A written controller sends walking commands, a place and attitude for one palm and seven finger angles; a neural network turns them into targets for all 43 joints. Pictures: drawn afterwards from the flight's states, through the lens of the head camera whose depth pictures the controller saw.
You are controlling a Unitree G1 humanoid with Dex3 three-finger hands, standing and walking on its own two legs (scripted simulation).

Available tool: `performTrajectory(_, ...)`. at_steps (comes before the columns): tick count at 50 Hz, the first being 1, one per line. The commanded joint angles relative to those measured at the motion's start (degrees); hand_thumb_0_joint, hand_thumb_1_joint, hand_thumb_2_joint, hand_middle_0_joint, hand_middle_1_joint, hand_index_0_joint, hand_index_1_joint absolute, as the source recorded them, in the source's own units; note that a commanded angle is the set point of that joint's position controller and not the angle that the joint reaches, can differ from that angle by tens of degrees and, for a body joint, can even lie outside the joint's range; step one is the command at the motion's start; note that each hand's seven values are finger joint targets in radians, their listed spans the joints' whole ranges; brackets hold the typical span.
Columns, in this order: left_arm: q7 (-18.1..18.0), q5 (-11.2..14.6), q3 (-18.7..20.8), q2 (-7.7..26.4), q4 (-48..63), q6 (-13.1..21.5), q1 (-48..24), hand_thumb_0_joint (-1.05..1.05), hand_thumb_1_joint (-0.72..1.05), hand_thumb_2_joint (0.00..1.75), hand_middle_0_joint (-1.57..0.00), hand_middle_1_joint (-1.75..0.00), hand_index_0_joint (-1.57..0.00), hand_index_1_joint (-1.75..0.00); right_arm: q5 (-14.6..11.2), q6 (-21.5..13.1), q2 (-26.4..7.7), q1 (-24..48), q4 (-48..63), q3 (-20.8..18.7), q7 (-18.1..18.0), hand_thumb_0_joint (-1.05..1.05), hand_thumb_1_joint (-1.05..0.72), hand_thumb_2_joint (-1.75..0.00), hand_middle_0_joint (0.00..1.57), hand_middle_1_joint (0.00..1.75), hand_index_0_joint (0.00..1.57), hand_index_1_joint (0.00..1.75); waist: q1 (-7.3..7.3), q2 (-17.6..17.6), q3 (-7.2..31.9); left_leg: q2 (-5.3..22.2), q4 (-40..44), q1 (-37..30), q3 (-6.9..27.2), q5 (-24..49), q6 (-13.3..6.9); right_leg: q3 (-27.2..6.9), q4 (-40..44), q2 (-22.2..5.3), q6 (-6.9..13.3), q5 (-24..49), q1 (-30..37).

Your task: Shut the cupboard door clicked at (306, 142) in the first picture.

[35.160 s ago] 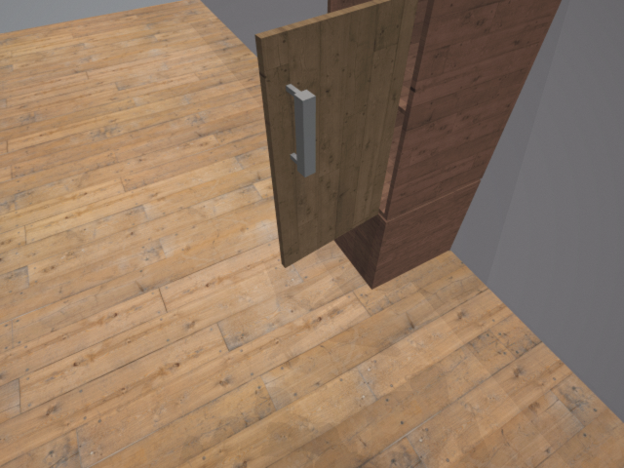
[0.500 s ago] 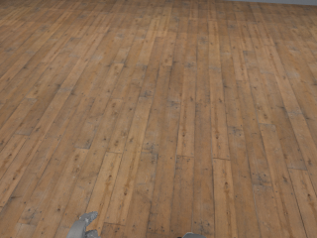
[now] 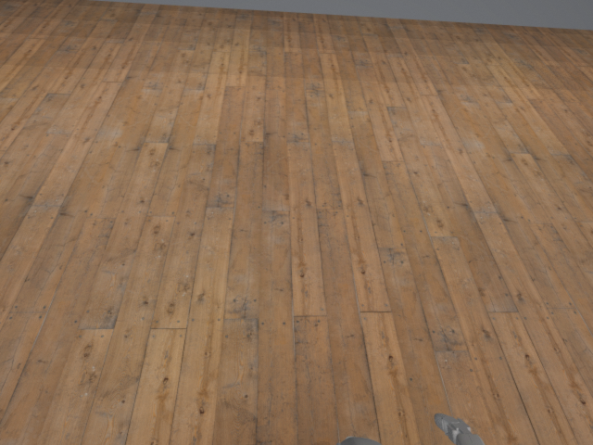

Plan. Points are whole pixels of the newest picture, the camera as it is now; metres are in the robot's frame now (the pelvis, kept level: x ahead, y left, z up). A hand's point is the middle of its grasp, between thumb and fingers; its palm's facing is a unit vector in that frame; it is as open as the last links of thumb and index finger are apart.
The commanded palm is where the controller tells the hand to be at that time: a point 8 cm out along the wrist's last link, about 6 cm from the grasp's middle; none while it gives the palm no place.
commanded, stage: turn to face it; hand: left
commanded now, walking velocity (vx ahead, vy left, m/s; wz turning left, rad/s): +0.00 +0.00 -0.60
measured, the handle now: out of the picture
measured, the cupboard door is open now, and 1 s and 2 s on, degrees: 62 62 62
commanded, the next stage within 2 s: none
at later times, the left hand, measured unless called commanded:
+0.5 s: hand (202, 413) +0.18 +0.16 -0.17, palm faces -0.28 -0.93 -0.22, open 7.4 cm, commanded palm none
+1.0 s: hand (264, 377) +0.24 +0.07 -0.15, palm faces -0.54 -0.79 -0.27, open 7.4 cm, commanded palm none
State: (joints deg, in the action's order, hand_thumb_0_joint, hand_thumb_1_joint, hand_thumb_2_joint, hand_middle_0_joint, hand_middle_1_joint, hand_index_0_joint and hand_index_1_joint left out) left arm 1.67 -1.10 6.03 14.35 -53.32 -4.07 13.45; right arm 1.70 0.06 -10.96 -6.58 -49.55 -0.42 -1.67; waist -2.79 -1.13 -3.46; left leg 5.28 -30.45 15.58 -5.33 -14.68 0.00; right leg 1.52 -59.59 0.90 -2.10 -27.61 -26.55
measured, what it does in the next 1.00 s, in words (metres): steps on the spot, turning right: right foot, then left foot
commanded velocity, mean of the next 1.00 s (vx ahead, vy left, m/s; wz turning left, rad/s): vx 0.00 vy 0.00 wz -0.60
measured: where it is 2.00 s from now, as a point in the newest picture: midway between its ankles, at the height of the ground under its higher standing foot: outside the picture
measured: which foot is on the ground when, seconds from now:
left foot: down 0.00-0.20, up 0.22-0.50, down 0.52-0.84, up 0.86-1.00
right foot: up 0.00-0.18, down 0.20-0.52, up 0.54-0.84, down 0.86-1.00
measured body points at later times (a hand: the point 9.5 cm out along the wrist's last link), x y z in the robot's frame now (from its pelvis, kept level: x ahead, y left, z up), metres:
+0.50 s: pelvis +0.04 -0.01 -0.01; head +0.08 -0.01 +0.44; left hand +0.20 +0.21 -0.15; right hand +0.03 -0.29 -0.14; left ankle +0.09 +0.10 -0.73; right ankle +0.00 -0.14 -0.74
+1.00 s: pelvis +0.04 -0.04 +0.00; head +0.06 -0.08 +0.44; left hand +0.27 +0.11 -0.13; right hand -0.07 -0.29 -0.16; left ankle +0.10 +0.09 -0.67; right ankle -0.03 -0.12 -0.74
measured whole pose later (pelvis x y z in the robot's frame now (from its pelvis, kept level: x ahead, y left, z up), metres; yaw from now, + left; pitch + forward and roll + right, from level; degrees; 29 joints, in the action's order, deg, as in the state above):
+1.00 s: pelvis +0.04 -0.04 +0.00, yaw -35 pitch +1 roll +0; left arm 0.6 -1.2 3.3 12.4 -49.8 -2.6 9.0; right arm 0.6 3.7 -15.5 -11.3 -52.5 -2.9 -1.3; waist 0.9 2.5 -4.9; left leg 5.7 -60.2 27.0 -3.2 -26.6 5.0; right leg 0.2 -30.8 1.0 1.8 -17.0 -14.7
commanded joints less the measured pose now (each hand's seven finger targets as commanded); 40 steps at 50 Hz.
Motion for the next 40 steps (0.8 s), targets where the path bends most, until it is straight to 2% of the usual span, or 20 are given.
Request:
performTrajectory(1,0.62,0.09,0.04,2.38,6.32,0.81,-2.37,0.00,0.90,0.90,-0.20,-0.30,-0.20,-0.30,0.25,-0.36,-12.62,-4.18,2.26,-3.93,-0.46,0.00,-0.90,-0.90,0.20,0.30,0.20,0.30,3.36,12.38,4.65,14.34,11.04,-6.24,5.02,20.54,-7.49,1.57,5.11,-3.10,-1.01,2.22,-0.23)
performTrajectory(5,0.80,-0.02,-0.35,2.53,7.55,1.23,-3.54,0.00,0.90,0.90,-0.20,-0.30,-0.20,-0.30,0.17,0.20,-14.25,-4.87,1.81,-4.84,0.04,0.00,-0.90,-0.90,0.20,0.30,0.20,0.30,4.04,13.90,5.12,15.10,7.77,-7.58,2.26,20.38,-6.69,4.70,15.43,-1.58,-0.24,3.87,4.44)
performTrajectory(8,0.68,-0.13,0.05,4.49,6.77,1.93,0.38,0.00,0.90,0.90,-0.20,-0.30,-0.20,-0.30,-0.21,0.60,-14.53,-3.81,1.88,-5.25,0.45,0.00,-0.90,-0.90,0.20,0.30,0.20,0.30,1.36,10.65,6.06,12.71,-1.29,-2.14,-1.16,15.60,-2.37,5.25,30.34,-0.91,1.46,15.22,16.08)
performTrajectory(9,0.22,-0.45,0.77,8.55,5.87,2.53,4.05,0.00,0.90,0.90,-0.20,-0.30,-0.20,-0.30,-0.72,0.62,-12.46,-3.35,2.73,-5.12,0.75,0.00,-0.90,-0.90,0.20,0.30,0.20,0.30,-0.56,1.05,8.10,8.85,-10.78,4.29,-4.47,6.20,1.04,-3.50,37.12,-7.59,3.94,23.14,24.22)
performTrajectory(10,-0.64,-0.80,1.85,14.73,5.28,3.17,5.93,0.00,0.90,0.90,-0.20,-0.30,-0.20,-0.30,-1.00,0.60,-7.73,-1.09,5.64,-3.78,1.00,0.00,-0.90,-0.90,0.20,0.30,0.20,0.30,-2.04,-17.06,6.80,-0.58,-24.34,19.48,-6.35,-20.96,4.43,-23.32,40.81,-21.72,10.87,40.69,29.54)
performTrajectory(11,-1.16,-0.02,1.59,16.42,4.99,2.97,8.48,0.00,0.90,0.90,-0.20,-0.30,-0.20,-0.30,-1.00,1.21,-9.24,0.24,6.64,-3.28,0.46,0.00,-0.90,-0.90,0.20,0.30,0.20,0.30,-3.47,-12.01,7.43,-0.24,-32.44,19.44,1.81,-22.74,4.09,-25.26,40.07,-25.12,15.61,44.25,25.55)
performTrajectory(12,-2.01,-0.16,2.06,14.71,5.25,2.81,5.64,0.00,0.90,0.90,-0.20,-0.30,-0.20,-0.30,-1.15,1.46,-8.70,1.70,6.54,-3.64,0.04,0.00,-0.90,-0.90,0.20,0.30,0.20,0.30,-1.86,-12.63,6.83,0.24,-36.82,22.13,4.14,-20.35,4.15,-26.53,39.83,-22.39,16.18,42.29,24.54)
performTrajectory(13,-2.27,-0.20,1.53,13.27,6.06,2.76,2.19,0.00,0.90,0.90,-0.20,-0.30,-0.20,-0.30,-1.08,1.20,-9.69,0.70,5.62,-3.59,-0.12,0.00,-0.90,-0.90,0.20,0.30,0.20,0.30,-0.62,-14.33,6.39,1.23,-37.67,23.61,5.84,-17.23,4.43,-24.05,39.24,-20.57,15.84,39.36,24.44)
performTrajectory(14,-2.23,-0.14,0.94,11.55,6.94,2.65,-0.50,0.00,0.90,0.90,-0.20,-0.30,-0.20,-0.30,-1.03,1.11,-10.00,0.09,4.59,-3.72,0.09,0.00,-0.90,-0.90,0.20,0.30,0.20,0.30,0.62,-11.55,6.14,1.54,-36.65,21.26,5.72,-13.67,4.86,-19.30,38.50,-17.86,14.47,38.79,22.28)
performTrajectory(16,-2.17,-0.30,0.51,10.83,7.80,2.80,-2.67,0.00,0.90,0.90,-0.20,-0.30,-0.20,-0.30,-1.00,1.17,-8.93,-1.89,3.54,-3.33,0.53,0.00,-0.90,-0.90,0.20,0.30,0.20,0.30,1.97,-7.98,7.24,0.52,-30.30,15.79,4.13,-11.52,5.28,-15.59,37.84,-15.57,13.29,38.39,18.94)
performTrajectory(21,-1.76,-0.54,0.85,12.08,7.45,2.18,-3.97,0.00,0.90,0.90,-0.20,-0.30,-0.20,-0.30,-1.29,0.83,-7.83,-5.18,2.93,-3.02,0.56,0.00,-0.90,-0.90,0.20,0.30,0.20,0.30,2.71,-8.05,6.28,-2.75,-11.07,6.28,1.85,-8.05,4.75,-18.13,36.40,-13.43,12.02,32.14,13.80)
performTrajectory(23,-1.58,-0.03,0.72,11.50,7.56,1.69,-5.56,0.00,0.90,0.90,-0.20,-0.30,-0.20,-0.30,-1.28,0.45,-8.33,-9.30,1.60,-3.03,0.28,0.00,-0.90,-0.90,0.20,0.30,0.20,0.30,4.77,-7.18,6.41,-3.53,-0.68,-2.04,1.25,0.05,4.38,-17.90,34.01,-11.05,8.85,26.24,8.77)
performTrajectory(24,-1.45,0.37,0.37,9.40,8.03,1.30,-5.87,0.00,0.90,0.90,-0.20,-0.30,-0.20,-0.30,-1.04,-0.11,-10.53,-11.09,1.27,-3.38,0.04,0.00,-0.90,-0.90,0.20,0.30,0.20,0.30,5.49,-2.15,6.40,-0.17,7.06,-7.68,5.10,1.28,3.14,-15.90,30.23,-7.57,6.07,19.93,3.40)
performTrajectory(25,-0.96,0.87,-0.35,5.49,9.03,1.00,-4.38,0.00,0.90,0.90,-0.20,-0.30,-0.20,-0.30,-0.13,-0.66,-15.97,-12.76,1.25,-4.29,-0.11,0.00,-0.90,-0.90,0.20,0.30,0.20,0.30,5.59,13.99,7.14,12.47,12.82,-11.83,19.50,3.23,-1.74,-8.75,18.85,0.63,2.50,5.65,-4.10)
performTrajectory(26,-0.62,0.70,-0.66,5.24,10.23,1.29,-5.29,0.00,0.90,0.90,-0.20,-0.30,-0.20,-0.30,0.17,-0.60,-18.84,-14.10,1.99,-4.62,-0.47,0.00,-0.90,-0.90,0.20,0.30,0.20,0.30,6.19,18.90,7.14,22.46,15.73,-9.29,27.48,7.89,-8.08,-2.66,5.49,1.86,0.82,-8.52,-5.64)
performTrajectory(27,-0.60,0.02,-0.52,6.46,10.12,1.09,-6.79,0.00,0.90,0.90,-0.20,-0.30,-0.20,-0.30,0.40,-0.87,-18.00,-13.10,1.81,-4.29,-0.61,0.00,-0.90,-0.90,0.20,0.30,0.20,0.30,5.94,16.82,6.57,23.34,14.95,-7.18,27.42,11.33,-10.19,-4.73,-2.88,-0.38,0.72,-8.36,-6.08)
performTrajectory(29,0.29,0.17,0.02,5.75,8.61,1.26,-6.91,0.00,0.90,0.90,-0.20,-0.30,-0.20,-0.30,0.42,-0.97,-15.32,-8.88,2.90,-3.81,-0.68,0.00,-0.90,-0.90,0.20,0.30,0.20,0.30,3.80,11.86,5.20,18.35,12.41,-6.06,17.26,19.58,-9.15,-3.18,-7.17,-2.42,-0.15,-3.53,-5.51)
performTrajectory(31,0.79,0.29,-0.35,3.96,8.08,0.60,-6.74,0.00,0.90,0.90,-0.20,-0.30,-0.20,-0.30,0.40,-0.62,-13.92,-7.31,2.91,-3.55,-0.75,0.00,-0.90,-0.90,0.20,0.30,0.20,0.30,3.40,12.69,5.27,14.71,10.53,-6.98,8.26,23.41,-7.17,-0.45,-2.44,-2.77,-0.82,-0.98,-2.90)
performTrajectory(37,0.84,0.18,-0.93,2.80,9.06,0.85,-8.85,0.00,0.90,0.90,-0.20,-0.30,-0.20,-0.30,0.21,0.04,-14.53,-10.43,0.83,-4.58,-0.09,0.00,-0.90,-0.90,0.20,0.30,0.20,0.30,5.47,13.77,5.77,15.79,7.62,-8.79,2.90,23.57,-6.65,3.90,14.00,-1.30,0.18,0.93,4.36)
performTrajectory(40,0.61,0.16,-0.52,3.68,7.94,1.34,-4.65,0.00,0.90,0.90,-0.20,-0.30,-0.20,-0.30,-0.13,0.40,-15.11,-8.35,0.94,-5.13,0.24,0.00,-0.90,-0.90,0.20,0.30,0.20,0.30,2.82,11.91,6.55,14.50,1.47,-4.72,-0.44,18.32,-3.26,5.22,29.47,-0.27,1.42,12.03,14.49)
